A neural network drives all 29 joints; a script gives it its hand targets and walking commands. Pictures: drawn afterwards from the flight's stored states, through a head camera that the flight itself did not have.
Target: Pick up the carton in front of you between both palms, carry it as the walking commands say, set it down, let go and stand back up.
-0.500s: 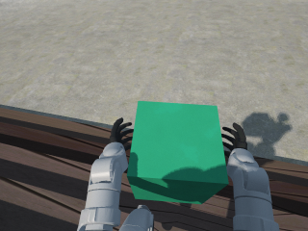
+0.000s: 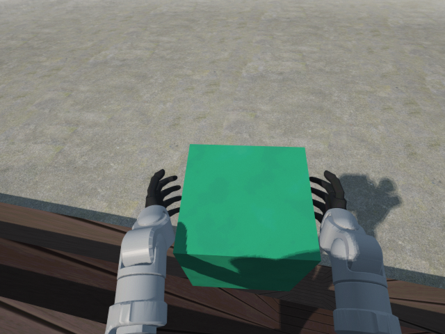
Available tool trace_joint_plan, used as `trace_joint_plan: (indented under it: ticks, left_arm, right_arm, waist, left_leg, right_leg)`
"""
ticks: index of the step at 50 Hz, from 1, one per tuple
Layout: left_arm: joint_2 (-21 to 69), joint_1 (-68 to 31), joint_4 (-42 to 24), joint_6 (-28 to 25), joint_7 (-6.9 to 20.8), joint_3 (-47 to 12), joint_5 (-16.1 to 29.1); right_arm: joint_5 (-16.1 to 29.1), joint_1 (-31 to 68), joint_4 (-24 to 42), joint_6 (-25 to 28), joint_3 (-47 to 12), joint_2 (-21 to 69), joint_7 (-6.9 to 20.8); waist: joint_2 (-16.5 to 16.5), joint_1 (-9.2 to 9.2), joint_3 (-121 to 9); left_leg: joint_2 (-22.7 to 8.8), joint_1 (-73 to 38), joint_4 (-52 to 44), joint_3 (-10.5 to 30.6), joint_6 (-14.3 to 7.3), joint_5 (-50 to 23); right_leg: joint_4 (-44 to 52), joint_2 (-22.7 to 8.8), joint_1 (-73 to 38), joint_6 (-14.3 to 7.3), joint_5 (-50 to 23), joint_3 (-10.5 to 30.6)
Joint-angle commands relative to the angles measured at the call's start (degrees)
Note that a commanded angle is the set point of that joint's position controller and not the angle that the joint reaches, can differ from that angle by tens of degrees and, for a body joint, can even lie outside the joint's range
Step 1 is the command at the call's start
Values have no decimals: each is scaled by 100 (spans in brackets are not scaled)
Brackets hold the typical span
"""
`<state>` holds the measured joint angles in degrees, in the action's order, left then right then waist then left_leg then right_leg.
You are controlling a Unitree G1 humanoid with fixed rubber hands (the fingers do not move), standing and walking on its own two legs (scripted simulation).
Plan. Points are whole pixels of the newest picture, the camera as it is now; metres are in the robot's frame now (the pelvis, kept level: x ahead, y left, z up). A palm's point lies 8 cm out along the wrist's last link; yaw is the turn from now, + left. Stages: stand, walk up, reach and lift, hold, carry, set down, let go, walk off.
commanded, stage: carry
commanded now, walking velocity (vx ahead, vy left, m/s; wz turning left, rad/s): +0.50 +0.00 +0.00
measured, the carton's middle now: (243, 223) +0.33 +0.00 +0.01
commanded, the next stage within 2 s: none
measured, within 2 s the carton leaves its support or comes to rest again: neither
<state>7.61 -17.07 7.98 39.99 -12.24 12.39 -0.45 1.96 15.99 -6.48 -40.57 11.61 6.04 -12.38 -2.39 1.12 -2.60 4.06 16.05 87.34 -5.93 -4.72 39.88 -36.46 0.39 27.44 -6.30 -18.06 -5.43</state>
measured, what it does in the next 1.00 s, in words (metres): goes down: left foot 0.18 m lower, then right foot 0.17 m lower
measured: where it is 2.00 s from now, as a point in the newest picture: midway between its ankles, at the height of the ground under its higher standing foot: (242, 227)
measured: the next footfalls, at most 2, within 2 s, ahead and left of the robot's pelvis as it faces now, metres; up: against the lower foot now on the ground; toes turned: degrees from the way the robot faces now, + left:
left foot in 0.44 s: +0.47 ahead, +0.06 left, -0.18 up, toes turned -1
right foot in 0.92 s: +0.76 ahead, -0.08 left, -0.35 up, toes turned -1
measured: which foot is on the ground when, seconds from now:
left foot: down 0.00-0.02, up 0.04-0.42, down 0.44-0.92, up 0.94-1.00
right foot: down 0.00-0.44, up 0.46-0.90, down 0.92-1.00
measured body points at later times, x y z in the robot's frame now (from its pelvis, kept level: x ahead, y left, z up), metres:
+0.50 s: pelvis +0.37 +0.01 -0.22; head +0.34 +0.01 +0.23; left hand +0.70 +0.15 -0.15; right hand +0.68 -0.17 -0.15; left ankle +0.43 +0.06 -0.94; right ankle +0.19 -0.09 -0.69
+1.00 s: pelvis +0.70 -0.03 -0.40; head +0.67 -0.02 +0.05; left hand +1.01 +0.15 -0.32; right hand +1.05 -0.16 -0.32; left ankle +0.57 +0.08 -0.89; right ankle +0.72 -0.07 -1.11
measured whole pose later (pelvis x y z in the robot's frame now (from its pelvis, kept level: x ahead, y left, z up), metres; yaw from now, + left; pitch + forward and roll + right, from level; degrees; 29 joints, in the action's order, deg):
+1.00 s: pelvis +0.70 -0.03 -0.40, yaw +0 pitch +1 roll -1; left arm 6.5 -19.1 9.0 41.2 -14.6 8.3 2.3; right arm -1.6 18.9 -10.8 -39.1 14.3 4.6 -14.1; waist -1.0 7.4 -6.1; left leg 3.1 30.5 104.2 0.4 -3.6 41.3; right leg -39.5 6.0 21.5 -7.4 21.1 -5.2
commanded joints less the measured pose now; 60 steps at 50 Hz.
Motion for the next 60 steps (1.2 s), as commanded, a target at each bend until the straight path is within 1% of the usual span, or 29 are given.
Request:
trace_joint_plan:
  ticks: [1, 2, 5, 6, 7, 11, 14, 15, 17, 19, 20, 21, 22, 23, 26, 27, 33, 36, 41, 42, 44, 45, 46, 47, 50, 51, 54, 57, 60]
  left_arm:
    - [3489, -2422, -226, -40, -57, -2934, 506]
    - [3310, -2501, -99, 26, -110, -3072, 694]
    - [3924, -2741, -373, 90, -70, -3469, 1251]
    - [4086, -3049, -391, 43, -18, -3524, 1350]
    - [4279, -3332, -390, 12, 39, -3604, 1345]
    - [4912, -3624, -173, -145, 341, -3742, 1432]
    - [4800, -3131, -98, -409, 295, -3615, 1177]
    - [4795, -2844, 4, -432, 256, -3629, 1059]
    - [4528, -2492, 57, -495, 139, -3484, 922]
    - [4253, -2182, -27, -491, 57, -3420, 883]
    - [4115, -2152, -48, -489, 15, -3380, 815]
    - [3918, -2172, -173, -447, -15, -3332, 751]
    - [3764, -2469, -311, -420, -72, -3145, 642]
    - [3436, -2396, -325, -348, -161, -2882, 483]
    - [3048, -1806, 196, -174, -331, -2081, 147]
    - [3152, -2143, -70, -199, -301, -2040, 177]
    - [4059, -3231, -231, -379, 24, -2523, 454]
    - [4088, -2863, -311, -503, 14, -2770, 449]
    - [3697, -2875, -737, -459, -92, -2908, 484]
    - [3540, -2623, -708, -380, -107, -2896, 482]
    - [3197, -2161, -488, -230, -166, -2763, 439]
    - [3199, -2284, -498, -163, -180, -2742, 433]
    - [3318, -2234, -337, -65, -183, -2899, 580]
    - [3239, -2439, -174, 32, -213, -2943, 600]
    - [3468, -2985, -593, 130, -275, -3232, 1187]
    - [3730, -3164, -611, 142, -255, -3364, 1303]
    - [4312, -3624, -573, 125, -10, -3473, 1315]
    - [4613, -3449, -504, -14, 190, -3519, 1348]
    - [4490, -2984, -358, -208, 179, -3494, 1090]
  right_arm:
    - [70, 2647, 126, 26, -2735, 3780, -94]
    - [-94, 2340, -235, -49, -2324, 3499, -145]
    - [-219, 2174, -400, 60, -1912, 3378, -291]
    - [-210, 2340, -323, 135, -1825, 3523, -265]
    - [-214, 2494, -326, 209, -1852, 3753, -199]
    - [51, 3438, 131, 491, -2164, 4154, 52]
    - [169, 3242, -28, 682, -2596, 4465, 111]
    - [180, 3209, 108, 752, -2602, 4348, 109]
    - [241, 3060, 150, 756, -2652, 4101, 57]
    - [220, 2797, 373, 658, -2614, 3794, -3]
    - [185, 2749, 404, 614, -2526, 3534, -20]
    - [190, 2430, 289, 567, -2537, 3426, -61]
    - [193, 2338, 151, 476, -2563, 3390, -63]
    - [245, 2146, 16, 366, -2673, 3327, -115]
    - [718, 2548, -31, 174, -3141, 3669, -147]
    - [959, 3262, 425, 199, -3361, 3814, -110]
    - [968, 3574, 388, 289, -3414, 4526, 205]
    - [748, 2869, 82, 448, -3219, 4425, 151]
    - [685, 2523, 222, 487, -3165, 3953, 38]
    - [641, 2401, 167, 432, -3149, 3837, 6]
    - [550, 2394, 315, 308, -3090, 3679, -34]
    - [491, 2808, 444, 243, -2973, 3594, -79]
    - [285, 2618, 354, 180, -2717, 3478, -86]
    - [63, 2602, 25, 66, -2355, 3336, -133]
    - [-44, 2313, -64, -51, -1961, 3156, -264]
    - [71, 2542, -55, 3, -1901, 3162, -289]
    - [97, 3234, 84, 71, -1961, 3725, -165]
    - [315, 3456, 375, 232, -2441, 4173, 16]
    - [278, 3372, 245, 389, -2740, 4401, 69]
  waist:
    - [-1047, 960, -923]
    - [-1151, 527, -1325]
    - [576, 479, -1842]
    - [-204, 416, -2012]
    - [-60, 401, -1991]
    - [-144, 372, -1977]
    - [47, 845, -1816]
    - [504, 922, -1546]
    - [14, 912, -1427]
    - [-657, 479, -1543]
    - [-857, -471, -2195]
    - [612, -1279, -2341]
    - [1388, -1676, -1824]
    - [1378, -894, -1714]
    - [173, -441, -2063]
    - [370, -242, -1857]
    - [703, -389, -1747]
    - [377, -661, -1739]
    - [888, -830, -1176]
    - [1372, -214, -1572]
    - [587, 1071, -1989]
    - [-487, 1496, -1677]
    - [-268, 1216, -981]
    - [-417, 333, -753]
    - [-24, 373, -1878]
    - [246, 363, -1888]
    - [168, 398, -1251]
    - [-364, 272, -1797]
    - [197, 926, -1685]
  left_leg:
    - [514, 2655, 2956, 29, 286, 114]
    - [326, 3920, 2578, 675, 311, 630]
    - [-423, 4063, -74, 1183, 190, -876]
    - [-585, 4118, -461, 1267, 129, -1130]
    - [-689, 3766, -1457, 1224, 272, -1897]
    - [-698, 2852, -1964, 795, 119, -3557]
    - [-490, 3927, -4039, 574, 85, -5083]
    - [-289, 2862, -5080, 321, 167, -6233]
    - [-117, 1084, -6059, -36, 276, -6767]
    - [-166, -21, -5803, -188, 138, -6728]
    - [-196, -1565, -4962, -271, 64, -6970]
    - [-100, -2627, -5379, -169, -125, -6344]
    - [-594, -2680, -5918, 166, -518, -6390]
    - [-1585, -3470, -4657, 2029, -981, -9171]
    - [-2415, -1753, -5197, 4300, -1681, -4673]
    - [-2426, -1473, -4969, 4613, -1887, -5169]
    - [-1606, -465, -4537, 2742, -1092, -6055]
    - [-887, -1286, -3480, 2274, -794, -3921]
    - [-477, -208, -3250, 1503, -637, -3551]
    - [-714, 535, -2734, 1307, -418, -4118]
    - [-931, 1457, -955, 745, 30, -6226]
    - [-138, 1097, 1382, -17, 242, -4725]
    - [80, 1683, 2246, -212, 187, -1138]
    - [396, 3501, 2551, 296, 240, 657]
    - [-523, 4286, 1379, 1491, 124, 213]
    - [-641, 4387, 457, 1607, 107, -719]
    - [-818, 3352, -2011, 1007, 398, -1704]
    - [-882, 3078, -1668, 751, 214, -3351]
    - [-575, 4089, -3979, 569, 216, -5428]
  right_leg:
    - [485, -556, -3359, -431, -3103, 857]
    - [-312, -1322, -4514, -787, -5014, 2429]
    - [-344, -1294, -3796, -905, -1134, 3184]
    - [-719, -1557, -3653, -1153, -1429, 3767]
    - [-438, -1717, -3005, -1394, -931, 3917]
    - [-819, -1159, -2172, -893, -660, 2859]
    - [-1746, -252, -3533, -438, 219, 2213]
    - [-1820, -11, -2572, -369, 910, 1817]
    - [-2033, 257, -1552, -293, 1778, 1297]
    - [-2720, 90, -1330, -105, 1159, 952]
    - [-3905, -312, -802, 77, -320, 880]
    - [-5852, -57, 155, 519, -116, 332]
    - [-7883, 869, 786, 743, 4390, -249]
    - [-8068, 979, 2198, 739, 6190, 648]
    - [-5947, 92, 2112, 532, 5194, 1566]
    - [-5346, -96, 2502, 543, 4870, 1764]
    - [-3255, -265, 1825, 474, 2120, 827]
    - [-1417, -213, 2255, 506, 400, 693]
    - [470, 190, 179, 494, -612, -22]
    - [-854, 334, -1204, 361, -1138, -225]
    - [-523, 385, -3143, 112, 656, -255]
    - [1374, 339, -3062, 29, 308, -627]
    - [1825, -268, -3094, -195, 11, 22]
    - [-21, -1093, -3950, -608, -4033, 1877]
    - [-173, -1918, -3620, -1600, 523, 4003]
    - [-259, -1914, -3347, -1544, 611, 4066]
    - [333, -1600, -1885, -1205, 599, 3431]
    - [-98, -1268, -2153, -825, -170, 2674]
    - [-1115, -336, -3410, -487, 842, 2029]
